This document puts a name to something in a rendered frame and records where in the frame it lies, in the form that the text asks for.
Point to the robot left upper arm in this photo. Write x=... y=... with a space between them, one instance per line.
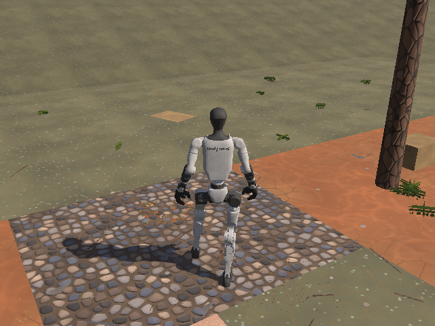
x=192 y=155

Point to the left robot thigh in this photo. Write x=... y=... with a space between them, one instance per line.
x=201 y=197

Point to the robot torso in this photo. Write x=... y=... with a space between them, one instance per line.
x=217 y=164

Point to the right robot forearm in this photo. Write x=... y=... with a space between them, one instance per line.
x=251 y=179

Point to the robot right upper arm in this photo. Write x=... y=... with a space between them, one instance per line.
x=243 y=155

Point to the left robot forearm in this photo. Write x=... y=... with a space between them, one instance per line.
x=183 y=181

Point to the robot right hand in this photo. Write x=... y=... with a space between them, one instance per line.
x=247 y=190

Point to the robot left hand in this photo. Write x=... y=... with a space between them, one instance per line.
x=182 y=195

